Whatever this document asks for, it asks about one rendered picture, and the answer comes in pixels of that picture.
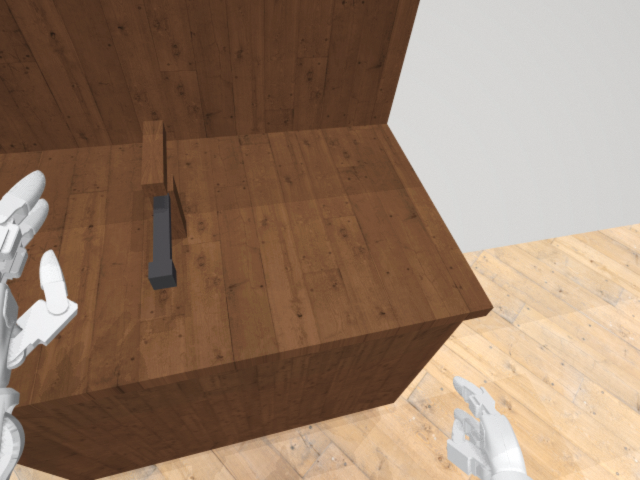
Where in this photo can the left robot hand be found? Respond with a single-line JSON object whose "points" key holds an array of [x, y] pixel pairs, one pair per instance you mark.
{"points": [[22, 213]]}

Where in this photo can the right robot hand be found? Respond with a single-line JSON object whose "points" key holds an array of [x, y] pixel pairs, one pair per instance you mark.
{"points": [[492, 446]]}

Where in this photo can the tap lever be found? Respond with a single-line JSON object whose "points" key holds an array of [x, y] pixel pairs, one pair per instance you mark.
{"points": [[162, 272]]}

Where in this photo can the counter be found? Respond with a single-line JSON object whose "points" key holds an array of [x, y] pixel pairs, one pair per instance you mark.
{"points": [[315, 276]]}

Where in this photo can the robot left forearm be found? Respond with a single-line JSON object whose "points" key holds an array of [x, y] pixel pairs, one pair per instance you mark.
{"points": [[12, 437]]}

